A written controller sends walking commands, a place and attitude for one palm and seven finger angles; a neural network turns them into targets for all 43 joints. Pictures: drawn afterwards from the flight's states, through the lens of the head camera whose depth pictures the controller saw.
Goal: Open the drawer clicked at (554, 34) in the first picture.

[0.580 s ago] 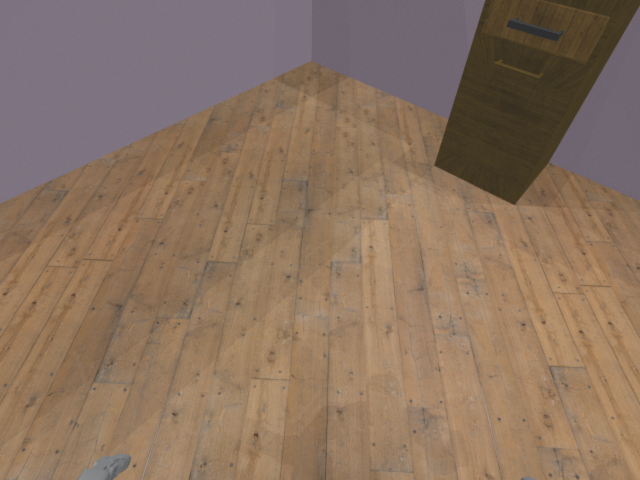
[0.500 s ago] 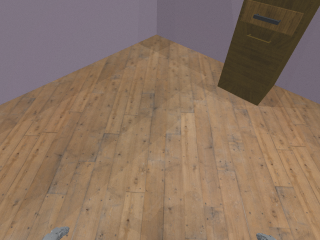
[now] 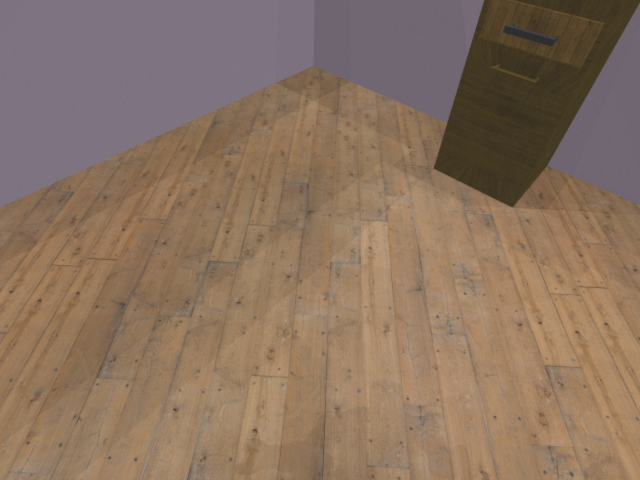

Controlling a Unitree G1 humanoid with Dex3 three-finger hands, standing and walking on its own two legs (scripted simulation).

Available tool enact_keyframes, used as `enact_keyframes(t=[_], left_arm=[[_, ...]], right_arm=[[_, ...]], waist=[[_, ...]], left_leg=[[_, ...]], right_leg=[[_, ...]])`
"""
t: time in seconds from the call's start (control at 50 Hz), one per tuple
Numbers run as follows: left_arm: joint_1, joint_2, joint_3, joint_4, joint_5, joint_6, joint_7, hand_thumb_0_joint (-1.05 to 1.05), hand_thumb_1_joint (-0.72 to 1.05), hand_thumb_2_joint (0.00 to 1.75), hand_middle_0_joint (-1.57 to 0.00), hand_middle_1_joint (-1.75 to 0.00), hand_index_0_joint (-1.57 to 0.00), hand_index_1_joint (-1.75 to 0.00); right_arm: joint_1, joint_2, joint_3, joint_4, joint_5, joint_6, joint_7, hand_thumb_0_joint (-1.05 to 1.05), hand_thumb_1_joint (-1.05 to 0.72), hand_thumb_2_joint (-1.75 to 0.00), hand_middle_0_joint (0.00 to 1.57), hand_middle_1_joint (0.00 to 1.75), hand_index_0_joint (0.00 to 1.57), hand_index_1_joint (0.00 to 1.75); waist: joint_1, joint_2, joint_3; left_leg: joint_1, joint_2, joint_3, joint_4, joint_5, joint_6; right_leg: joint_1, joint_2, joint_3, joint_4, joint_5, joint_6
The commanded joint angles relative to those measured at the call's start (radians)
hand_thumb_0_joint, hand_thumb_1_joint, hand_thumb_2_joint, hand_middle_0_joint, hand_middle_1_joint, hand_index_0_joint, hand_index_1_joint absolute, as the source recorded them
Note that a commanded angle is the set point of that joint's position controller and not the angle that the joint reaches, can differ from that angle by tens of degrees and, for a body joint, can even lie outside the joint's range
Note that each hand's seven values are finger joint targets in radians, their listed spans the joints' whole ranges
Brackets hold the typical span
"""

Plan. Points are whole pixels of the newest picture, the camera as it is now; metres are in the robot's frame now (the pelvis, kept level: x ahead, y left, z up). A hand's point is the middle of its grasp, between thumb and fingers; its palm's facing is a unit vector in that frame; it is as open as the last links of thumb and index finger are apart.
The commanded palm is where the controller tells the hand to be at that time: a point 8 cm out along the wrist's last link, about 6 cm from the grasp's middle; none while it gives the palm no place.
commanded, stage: stand and wait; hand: left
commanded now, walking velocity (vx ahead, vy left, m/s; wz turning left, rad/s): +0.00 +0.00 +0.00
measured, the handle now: (531, 33) +1.57 -0.68 -0.03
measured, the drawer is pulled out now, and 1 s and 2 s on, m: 0.00 0.00 0.00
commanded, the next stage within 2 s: look at it before walking up in 0.24 s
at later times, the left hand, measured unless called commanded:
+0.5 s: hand out of the picture +0.07 +0.23 -0.15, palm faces -0.03 -0.94 -0.33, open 7.4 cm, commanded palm none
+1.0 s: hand out of the picture +0.08 +0.23 -0.15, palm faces -0.03 -0.94 -0.33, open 7.4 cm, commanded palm none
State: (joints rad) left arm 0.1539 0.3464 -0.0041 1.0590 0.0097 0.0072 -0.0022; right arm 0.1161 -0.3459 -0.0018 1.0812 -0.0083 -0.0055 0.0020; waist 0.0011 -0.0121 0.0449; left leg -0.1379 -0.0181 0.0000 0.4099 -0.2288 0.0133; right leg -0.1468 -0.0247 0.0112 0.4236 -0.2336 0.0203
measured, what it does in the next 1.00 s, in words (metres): stands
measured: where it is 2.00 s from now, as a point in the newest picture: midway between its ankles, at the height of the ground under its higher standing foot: (345, 458)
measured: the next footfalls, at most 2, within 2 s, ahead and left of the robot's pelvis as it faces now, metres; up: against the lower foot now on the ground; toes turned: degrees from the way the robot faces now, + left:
right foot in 1.36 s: +0.12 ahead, -0.15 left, +0.00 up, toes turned -15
left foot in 1.82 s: +0.45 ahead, +0.01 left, +0.00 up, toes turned -9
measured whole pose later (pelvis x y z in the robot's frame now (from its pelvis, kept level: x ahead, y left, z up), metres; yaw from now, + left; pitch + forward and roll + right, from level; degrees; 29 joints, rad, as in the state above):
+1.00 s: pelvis +0.00 -0.01 +0.00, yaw +0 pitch -2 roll +0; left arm 0.13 0.34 0.00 1.09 0.01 -0.01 0.00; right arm 0.09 -0.34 0.00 1.12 -0.01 -0.01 0.00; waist 0.00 -0.01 0.05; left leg -0.12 0.00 0.00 0.36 -0.21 -0.01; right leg -0.14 -0.01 0.01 0.38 -0.22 0.00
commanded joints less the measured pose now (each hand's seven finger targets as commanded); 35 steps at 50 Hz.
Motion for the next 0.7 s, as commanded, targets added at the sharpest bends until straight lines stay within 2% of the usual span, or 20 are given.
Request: enact_keyframes(t=[0.0,0.1,0.52,0.56,0.68], left_arm=[[-0.064,0.204,0.040,-0.062,0.001,-0.029,0.014,0.00,0.90,0.90,-0.20,-0.30,-0.20,-0.30],[-0.063,0.205,0.038,-0.050,0.000,-0.032,0.014,0.00,0.90,0.90,-0.20,-0.30,-0.20,-0.30],[-0.072,0.203,0.040,-0.042,0.003,-0.033,0.013,0.00,0.90,0.90,-0.20,-0.30,-0.20,-0.30],[-0.070,0.200,0.039,-0.041,0.003,-0.033,0.012,0.00,0.90,0.90,-0.20,-0.30,-0.20,-0.30],[-0.068,0.202,0.039,-0.039,0.001,-0.036,0.013,0.00,0.90,0.90,-0.20,-0.30,-0.20,-0.30]], right_arm=[[-0.067,-0.203,-0.039,-0.067,0.000,-0.026,-0.012,0.00,-0.90,-0.90,0.20,0.30,0.20,0.30],[-0.056,-0.205,-0.037,-0.048,0.001,-0.027,-0.011,0.00,-0.90,-0.90,0.20,0.30,0.20,0.30],[-0.048,-0.200,-0.036,-0.030,-0.001,-0.026,-0.009,0.00,-0.90,-0.90,0.20,0.30,0.20,0.30],[-0.054,-0.203,-0.036,-0.028,-0.001,-0.027,-0.010,0.00,-0.90,-0.90,0.20,0.30,0.20,0.30],[-0.056,-0.202,-0.035,-0.031,0.001,-0.030,-0.012,0.00,-0.90,-0.90,0.20,0.30,0.20,0.30]], waist=[[0.000,0.010,-0.066],[-0.001,0.003,-0.078],[-0.001,0.002,-0.052],[-0.001,0.018,-0.059],[0.001,0.010,-0.088]], left_leg=[[-0.022,0.123,-0.110,-0.086,0.097,0.026],[-0.012,0.127,-0.112,-0.089,0.102,0.024],[-0.021,0.128,-0.109,-0.103,0.079,0.016],[-0.008,0.130,-0.108,-0.105,0.086,0.016],[0.011,0.135,-0.103,-0.093,0.151,0.016]], right_leg=[[0.000,-0.093,0.089,-0.082,0.088,-0.049],[0.002,-0.095,0.095,-0.088,0.087,-0.050],[-0.023,-0.094,0.104,-0.112,0.048,-0.049],[-0.027,-0.092,0.104,-0.109,0.059,-0.049],[0.002,-0.096,0.096,-0.096,0.144,-0.050]])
